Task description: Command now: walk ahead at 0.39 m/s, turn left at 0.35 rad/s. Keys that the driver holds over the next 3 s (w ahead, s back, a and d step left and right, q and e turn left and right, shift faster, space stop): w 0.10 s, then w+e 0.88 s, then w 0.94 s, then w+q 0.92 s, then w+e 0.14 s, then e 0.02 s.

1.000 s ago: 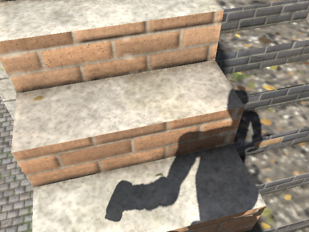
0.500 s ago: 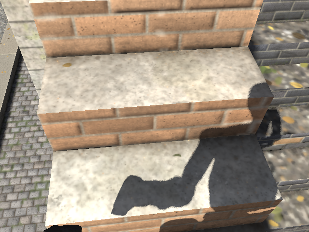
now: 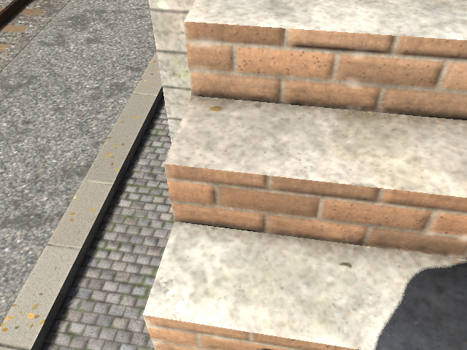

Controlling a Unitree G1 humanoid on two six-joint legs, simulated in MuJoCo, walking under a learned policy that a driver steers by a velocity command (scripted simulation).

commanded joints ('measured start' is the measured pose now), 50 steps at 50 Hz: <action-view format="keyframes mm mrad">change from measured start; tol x64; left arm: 1 109 145 54 -23 -9 -22 -7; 50 -73 140 31 37 -11 47 -20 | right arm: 1 -79 -17 19 -75 8 -43 2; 50 4 20 77 93 -40 -119 14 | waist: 1 36 39 148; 50 -30 -131 -2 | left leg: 1 -303 31 -7 81 64 -21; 12 -158 92 197 -480 -226 -1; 16 589 79 194 -1516 489 82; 19 1274 533 -47 -959 1956 188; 26 552 391 231 -1447 447 132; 31 543 364 371 -1224 2291 157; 36 279 26 54 185 184 156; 50 -518 51 117 446 8 42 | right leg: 1 161 -268 407 -375 -119 -157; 15 453 -210 196 -105 1505 -97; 18 -501 78 131 847 -173 50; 24 -1150 -79 192 1854 -407 70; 30 190 19 -152 1097 12 51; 35 94 -119 608 -27 -383 -155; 50 27 -223 661 -301 -241 -170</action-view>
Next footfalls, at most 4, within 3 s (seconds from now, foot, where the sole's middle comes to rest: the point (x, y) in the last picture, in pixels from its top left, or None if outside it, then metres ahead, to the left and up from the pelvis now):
0.20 left None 0.09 0.18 -0.76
0.68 right None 0.31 -0.08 -0.56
1.32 left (198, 273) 0.56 0.14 -0.37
1.98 right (401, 156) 0.73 -0.29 -0.17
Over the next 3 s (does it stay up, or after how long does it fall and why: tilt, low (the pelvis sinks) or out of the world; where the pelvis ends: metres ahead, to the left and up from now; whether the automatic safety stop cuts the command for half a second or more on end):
stays up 1.01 -0.14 0.79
